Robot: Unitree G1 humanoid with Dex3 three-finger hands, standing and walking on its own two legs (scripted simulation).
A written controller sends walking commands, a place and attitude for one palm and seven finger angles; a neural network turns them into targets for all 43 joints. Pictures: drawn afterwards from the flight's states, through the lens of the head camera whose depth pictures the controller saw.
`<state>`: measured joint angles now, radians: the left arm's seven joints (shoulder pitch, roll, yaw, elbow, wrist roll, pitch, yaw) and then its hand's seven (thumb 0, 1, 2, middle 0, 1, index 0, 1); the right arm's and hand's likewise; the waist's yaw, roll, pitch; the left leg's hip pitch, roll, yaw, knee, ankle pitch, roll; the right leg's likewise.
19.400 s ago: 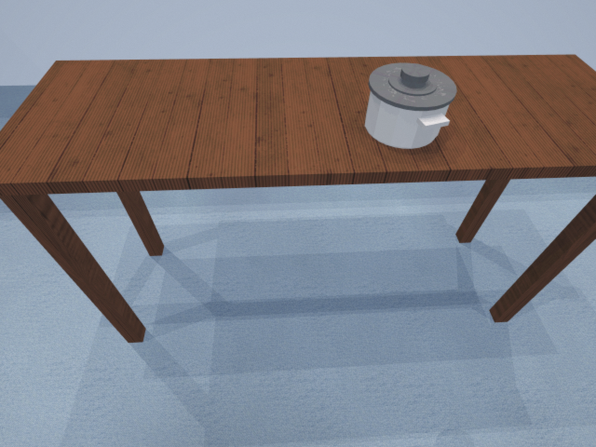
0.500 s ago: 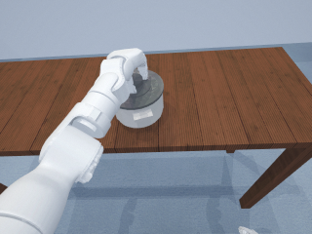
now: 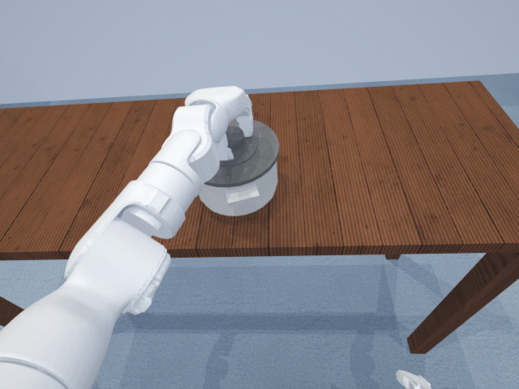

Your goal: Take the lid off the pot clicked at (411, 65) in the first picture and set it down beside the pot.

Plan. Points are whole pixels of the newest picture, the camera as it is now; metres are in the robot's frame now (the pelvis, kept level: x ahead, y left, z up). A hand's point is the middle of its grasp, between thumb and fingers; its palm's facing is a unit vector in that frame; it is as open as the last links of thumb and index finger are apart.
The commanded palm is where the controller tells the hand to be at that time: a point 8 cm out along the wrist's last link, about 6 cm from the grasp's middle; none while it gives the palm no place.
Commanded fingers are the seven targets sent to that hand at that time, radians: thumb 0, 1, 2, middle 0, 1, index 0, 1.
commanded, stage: lift the lid straight up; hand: left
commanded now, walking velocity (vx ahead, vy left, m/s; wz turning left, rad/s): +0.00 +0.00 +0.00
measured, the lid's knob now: (228, 138) +0.49 +0.04 +0.14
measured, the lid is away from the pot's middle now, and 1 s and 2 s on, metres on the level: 0.00 0.01 0.02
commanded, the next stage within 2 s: move the lid sideways beside the pot in 1.82 s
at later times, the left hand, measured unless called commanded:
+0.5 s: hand (219, 121) +0.45 +0.04 +0.20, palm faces -0.27 -0.04 -0.96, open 8.2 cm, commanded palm +0.44 +0.06 +0.27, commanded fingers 0.00 0.53 1.07 -0.85 -0.99 -0.84 -0.99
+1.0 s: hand (208, 94) +0.46 +0.05 +0.24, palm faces -0.23 -0.04 -0.97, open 8.2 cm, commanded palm +0.45 +0.06 +0.31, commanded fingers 0.00 0.53 1.07 -0.85 -0.99 -0.84 -0.99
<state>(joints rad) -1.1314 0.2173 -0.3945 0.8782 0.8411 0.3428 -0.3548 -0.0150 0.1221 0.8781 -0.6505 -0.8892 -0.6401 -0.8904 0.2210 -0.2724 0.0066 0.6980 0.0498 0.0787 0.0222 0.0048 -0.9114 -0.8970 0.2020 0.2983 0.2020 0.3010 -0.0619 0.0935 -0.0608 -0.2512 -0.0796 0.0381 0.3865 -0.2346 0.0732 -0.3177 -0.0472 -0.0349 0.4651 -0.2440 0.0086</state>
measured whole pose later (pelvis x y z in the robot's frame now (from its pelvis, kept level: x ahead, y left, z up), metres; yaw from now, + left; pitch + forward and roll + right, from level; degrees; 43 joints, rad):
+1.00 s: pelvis -0.01 +0.00 +0.00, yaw +0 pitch +4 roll +1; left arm -1.32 0.29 -0.35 0.93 0.85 0.32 -0.44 0.00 0.11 0.87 -0.67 -0.88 -0.66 -0.88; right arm 0.25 -0.28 0.02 0.72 0.05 0.00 0.00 0.01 -0.91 -0.90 0.20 0.30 0.20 0.30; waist -0.06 0.09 -0.05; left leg -0.24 -0.08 0.04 0.36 -0.21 0.07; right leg -0.31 -0.05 -0.03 0.45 -0.22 0.01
